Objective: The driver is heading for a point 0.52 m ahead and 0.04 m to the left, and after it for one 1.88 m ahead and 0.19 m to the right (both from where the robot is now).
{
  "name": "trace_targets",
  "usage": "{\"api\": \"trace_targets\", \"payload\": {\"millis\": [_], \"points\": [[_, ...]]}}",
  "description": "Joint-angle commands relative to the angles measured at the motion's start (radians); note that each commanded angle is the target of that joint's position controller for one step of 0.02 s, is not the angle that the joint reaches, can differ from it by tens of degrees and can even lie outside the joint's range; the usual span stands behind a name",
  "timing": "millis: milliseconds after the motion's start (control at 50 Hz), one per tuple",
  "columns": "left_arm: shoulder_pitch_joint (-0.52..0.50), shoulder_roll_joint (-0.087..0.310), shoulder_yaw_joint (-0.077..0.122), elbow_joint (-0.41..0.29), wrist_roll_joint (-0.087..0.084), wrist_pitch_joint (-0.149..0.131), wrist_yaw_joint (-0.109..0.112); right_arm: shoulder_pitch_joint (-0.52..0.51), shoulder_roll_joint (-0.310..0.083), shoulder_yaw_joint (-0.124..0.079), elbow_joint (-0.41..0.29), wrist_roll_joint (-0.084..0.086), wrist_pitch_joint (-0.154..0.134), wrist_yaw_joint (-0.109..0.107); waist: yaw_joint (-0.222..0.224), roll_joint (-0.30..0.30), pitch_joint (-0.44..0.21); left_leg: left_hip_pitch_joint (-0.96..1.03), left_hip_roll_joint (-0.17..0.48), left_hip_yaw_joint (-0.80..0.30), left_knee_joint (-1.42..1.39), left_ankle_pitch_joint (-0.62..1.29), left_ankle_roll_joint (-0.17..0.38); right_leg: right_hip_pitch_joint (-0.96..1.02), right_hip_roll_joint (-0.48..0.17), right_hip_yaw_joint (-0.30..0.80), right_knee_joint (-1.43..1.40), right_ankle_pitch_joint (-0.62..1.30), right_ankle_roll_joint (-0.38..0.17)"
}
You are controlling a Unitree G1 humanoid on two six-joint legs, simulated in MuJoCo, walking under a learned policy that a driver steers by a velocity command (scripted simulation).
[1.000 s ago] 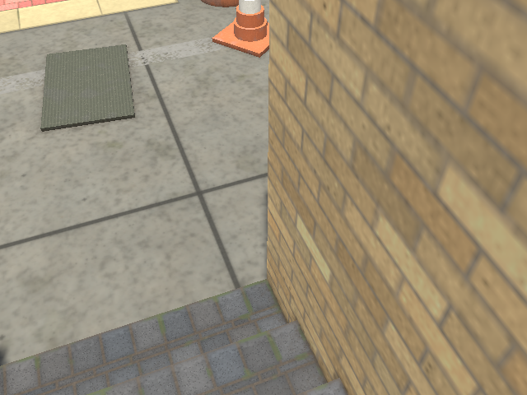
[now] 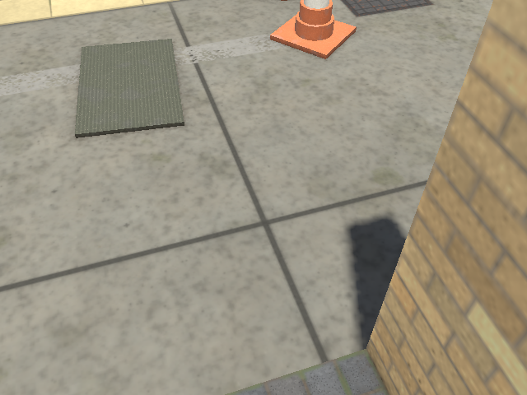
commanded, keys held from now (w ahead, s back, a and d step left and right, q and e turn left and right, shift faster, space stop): w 1.00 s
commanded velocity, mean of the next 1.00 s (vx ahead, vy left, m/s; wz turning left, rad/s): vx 0.46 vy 0.13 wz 0.00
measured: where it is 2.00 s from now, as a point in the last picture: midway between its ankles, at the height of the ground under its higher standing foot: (187, 276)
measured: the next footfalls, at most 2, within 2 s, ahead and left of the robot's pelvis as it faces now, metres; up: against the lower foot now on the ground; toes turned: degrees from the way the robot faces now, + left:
right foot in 0.14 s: +0.23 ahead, -0.08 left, -0.15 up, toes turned -4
left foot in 0.66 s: +0.48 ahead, +0.20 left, -0.30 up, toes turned +0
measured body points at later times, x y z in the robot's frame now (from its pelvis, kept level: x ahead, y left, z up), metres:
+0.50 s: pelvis +0.27 +0.02 -0.13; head +0.28 +0.02 +0.32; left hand +0.17 +0.25 -0.27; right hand +0.38 -0.22 -0.27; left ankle +0.46 +0.20 -0.81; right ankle +0.19 -0.08 -0.83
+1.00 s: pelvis +0.53 +0.15 -0.28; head +0.53 +0.15 +0.17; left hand +0.67 +0.37 -0.41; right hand +0.41 -0.06 -0.42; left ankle +0.44 +0.20 -0.98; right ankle +0.73 -0.03 -0.91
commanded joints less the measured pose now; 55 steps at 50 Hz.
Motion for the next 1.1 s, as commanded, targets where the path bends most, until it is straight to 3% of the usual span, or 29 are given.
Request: {"api": "trace_targets", "payload": {"millis": [20, 80, 120, 140, 160, 180, 220, 260, 280, 320, 340, 380, 400, 420, 460, 480, 500, 620, 680, 720, 760, 780, 800, 820, 860, 940, 1000, 1020, 1100], "points": [[-0.202, 0.053, 0.014, -0.077, -0.062, 0.009, 0.034, 0.119, -0.104, -0.030, 0.003, -0.008, 0.040, -0.009, -0.092, 0.085, 0.210, 0.006, 0.177, -0.288, -0.123, 0.695, 0.069, 0.030, 0.054, -0.070, -0.185, -0.131, 0.039], [-0.119, 0.069, 0.017, -0.023, -0.043, -0.014, 0.055, 0.186, -0.047, -0.024, 0.041, -0.030, 0.053, -0.029, -0.111, 0.111, 0.219, 0.109, 0.161, -0.258, 0.048, 0.938, 0.042, 0.140, 0.046, -0.080, -0.332, -0.169, 0.021], [0.137, 0.089, 0.029, 0.061, -0.025, -0.033, 0.064, 0.167, -0.067, -0.022, 0.044, -0.022, 0.072, -0.032, 0.012, 0.085, 0.101, 0.035, 0.153, -0.219, 0.331, 0.987, 0.035, 0.437, 0.018, -0.115, -0.376, -0.130, -0.012], [0.303, 0.135, 0.048, 0.114, -0.004, -0.037, 0.060, 0.130, -0.098, -0.033, 0.039, -0.001, 0.075, -0.032, 0.111, 0.033, 0.030, -0.175, 0.111, -0.159, 0.583, 0.711, 0.018, 0.728, -0.056, -0.055, -0.328, 0.017, -0.042], [0.483, 0.210, 0.072, 0.144, 0.006, -0.028, 0.039, 0.198, -0.061, -0.048, 0.029, 0.054, 0.075, -0.042, 0.159, -0.173, -0.200, -0.575, -0.003, -0.057, 1.074, -0.257, -0.053, 1.235, -0.320, 0.173, 0.078, 0.516, -0.192], [0.578, 0.196, 0.077, 0.148, -0.042, -0.014, 0.018, 0.201, -0.157, -0.056, -0.005, 0.072, 0.065, -0.060, 0.216, -0.071, -0.411, -0.718, 0.044, -0.116, 1.229, -0.304, -0.034, 1.388, -0.422, 0.306, 0.124, 0.427, -0.277], [0.447, 0.141, 0.072, 0.099, -0.025, -0.005, 0.058, -0.040, -0.153, -0.055, -0.065, 0.031, 0.062, -0.050, 0.223, -0.041, -0.195, -0.913, 0.118, -0.073, 1.040, -0.028, -0.051, 1.109, -0.391, 0.352, -0.195, -0.367, -0.327], [0.366, 0.096, 0.053, 0.084, 0.006, -0.029, 0.069, -0.095, -0.119, -0.071, -0.051, -0.046, 0.082, -0.031, 0.125, 0.079, 0.056, -0.700, 0.143, -0.145, 0.711, 0.204, -0.064, 0.614, -0.327, 0.268, -0.229, -0.292, -0.268], [0.257, 0.095, 0.026, 0.080, 0.113, -0.073, 0.015, -0.148, -0.007, -0.026, -0.118, -0.073, 0.062, 0.013, 0.050, 0.001, 0.083, -0.647, 0.262, -0.202, 0.589, 0.585, -0.046, 0.346, -0.128, 0.133, -0.261, -0.519, -0.202], [0.299, 0.069, 0.041, 0.069, 0.065, -0.103, -0.001, -0.095, -0.050, -0.048, -0.053, -0.088, 0.039, 0.067, 0.121, 0.002, 0.042, -0.536, 0.226, -0.081, 0.339, 0.752, -0.068, 0.242, -0.082, 0.063, -0.289, -0.628, -0.226], [0.343, 0.117, 0.050, 0.097, -0.042, -0.071, 0.061, -0.068, -0.050, -0.060, -0.045, -0.074, 0.082, 0.020, 0.036, 0.006, 0.055, -0.386, 0.205, -0.065, 0.241, 0.579, -0.112, 0.228, -0.197, 0.156, -0.204, -0.092, -0.246], [0.424, 0.154, 0.059, 0.105, -0.053, -0.074, 0.079, -0.064, -0.041, -0.061, -0.037, -0.019, 0.097, 0.002, 0.048, -0.033, 0.004, -0.376, 0.187, -0.047, 0.221, 0.755, -0.112, 0.274, -0.178, 0.093, -0.141, 0.007, -0.218], [0.464, 0.129, 0.058, 0.136, -0.055, -0.072, 0.089, -0.186, -0.068, -0.074, -0.076, -0.019, 0.091, 0.006, 0.086, -0.062, 0.046, -0.509, 0.216, -0.120, 0.160, 0.892, -0.096, 0.354, -0.178, 0.150, -0.094, -0.254, -0.197], [0.475, -0.063, -0.013, 0.130, 0.095, -0.122, 0.069, -0.361, 0.018, -0.007, -0.157, -0.122, 0.075, 0.042, 0.202, -0.110, 0.097, -0.810, 0.336, -0.211, 0.121, 0.981, -0.114, 0.468, -0.161, 0.146, -0.113, -0.575, -0.199], [0.559, -0.064, -0.028, 0.149, 0.091, -0.110, 0.075, -0.404, -0.035, -0.015, -0.173, -0.111, 0.059, 0.059, 0.212, 0.000, 0.073, -0.684, 0.327, -0.142, -0.149, 1.255, -0.124, 0.341, -0.124, 0.146, -0.008, -0.748, -0.190], [0.429, 0.110, 0.028, 0.104, -0.091, -0.077, 0.095, -0.431, -0.075, -0.049, -0.196, -0.012, 0.058, 0.052, 0.120, 0.022, 0.050, -0.293, 0.207, -0.070, -0.149, 1.280, -0.109, 0.109, -0.092, 0.169, -0.052, -0.784, -0.148], [0.416, 0.163, 0.036, 0.087, -0.096, -0.061, 0.098, -0.395, -0.072, -0.044, -0.173, 0.016, 0.068, 0.053, 0.112, 0.020, 0.031, -0.134, 0.169, -0.044, -0.119, 1.244, -0.118, 0.011, -0.094, 0.124, -0.051, -0.782, -0.120], [0.492, 0.157, 0.062, 0.093, 0.026, -0.004, 0.125, -0.501, -0.118, -0.064, -0.193, 0.036, 0.094, 0.048, 0.198, -0.057, 0.245, -0.193, 0.281, -0.115, -0.470, 0.878, -0.084, 0.306, -0.166, 0.188, 0.145, -0.707, -0.119], [0.620, 0.114, 0.073, 0.130, 0.010, 0.000, 0.105, -0.098, -0.206, -0.105, -0.003, -0.014, 0.079, 0.043, 0.116, 0.232, -0.008, 0.329, 0.259, -0.009, -0.427, 1.182, -0.065, 0.208, 0.006, -0.015, 0.839, -0.943, -0.074], [0.616, 0.094, 0.068, 0.106, -0.027, -0.008, 0.100, 0.067, -0.230, -0.112, 0.003, 0.027, 0.078, 0.050, 0.033, 0.296, -0.239, 0.692, 0.445, -0.214, -0.063, 1.321, 0.017, -0.341, 0.020, -0.066, 1.390, -1.353, -0.032], [0.302, 0.090, 0.061, 0.019, 0.001, -0.010, 0.092, 0.000, -0.178, -0.093, -0.024, 0.027, 0.092, 0.019, 0.001, 0.211, -0.045, 0.415, 0.478, -0.465, -0.392, 0.538, 0.111, -0.568, -0.003, -0.111, 1.340, -1.086, -0.017], [0.258, 0.081, 0.061, 0.012, 0.014, -0.004, 0.082, -0.066, -0.151, -0.083, -0.030, 0.013, 0.089, 0.010, 0.033, 0.200, 0.033, 0.216, 0.464, -0.444, -0.398, 0.604, 0.117, -0.473, -0.021, -0.078, 1.304, -0.970, -0.027], [0.374, 0.026, 0.027, 0.012, 0.027, -0.067, 0.032, -0.076, -0.187, -0.069, -0.033, -0.131, 0.040, 0.079, 0.121, 0.069, 0.052, 0.011, 0.463, -0.469, -0.370, 0.524, 0.149, -0.400, -0.054, 0.075, 1.299, -0.765, -0.040], [0.380, -0.021, 0.013, 0.035, 0.052, -0.088, 0.022, -0.144, -0.110, -0.058, -0.021, -0.134, 0.012, 0.085, 0.167, 0.031, 0.103, -0.070, 0.416, -0.446, -0.374, 0.409, 0.113, -0.447, -0.090, 0.146, 1.141, -0.588, -0.061], [0.330, 0.054, 0.025, 0.063, 0.093, -0.101, 0.009, -0.262, -0.029, -0.024, -0.076, -0.061, -0.047, 0.052, 0.163, 0.046, 0.087, -0.234, 0.329, -0.305, -0.456, 0.381, 0.084, -0.298, -0.078, 0.107, 0.679, -0.309, -0.053], [0.190, 0.064, 0.002, 0.022, 0.071, -0.068, -0.006, -0.061, -0.128, -0.012, 0.016, -0.084, -0.041, 0.030, 0.150, 0.058, 0.039, -0.136, 0.333, -0.322, -0.300, 0.709, 0.150, -0.383, -0.050, 0.045, 0.578, -0.250, 0.016], [-0.036, 0.072, -0.022, -0.022, 0.073, -0.085, -0.007, 0.102, -0.010, 0.024, 0.058, -0.053, -0.040, 0.002, 0.048, 0.023, 0.053, 0.023, 0.252, -0.259, -0.213, 0.573, 0.061, -0.422, -0.063, 0.034, 0.107, 0.085, 0.003], [-0.072, 0.049, -0.006, -0.035, -0.021, -0.053, 0.008, -0.003, -0.101, -0.012, 0.009, 0.099, -0.003, -0.005, 0.053, 0.040, 0.093, -0.320, 0.197, -0.199, -0.355, 0.514, 0.025, 0.032, 0.019, -0.134, 0.031, 0.151, -0.005], [-0.130, 0.072, 0.007, -0.050, -0.028, 0.003, 0.015, 0.044, -0.083, -0.018, 0.012, 0.011, 0.052, -0.011, -0.002, 0.082, 0.238, -0.165, 0.204, -0.238, -0.241, 0.504, 0.047, 0.024, 0.031, -0.108, 0.030, -0.030, -0.007]]}}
